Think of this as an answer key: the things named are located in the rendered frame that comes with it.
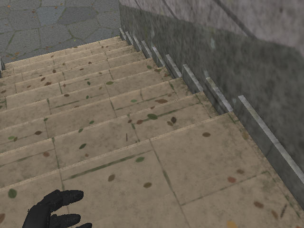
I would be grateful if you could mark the stairs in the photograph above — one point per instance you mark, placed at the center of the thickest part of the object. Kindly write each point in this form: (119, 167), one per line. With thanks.
(78, 103)

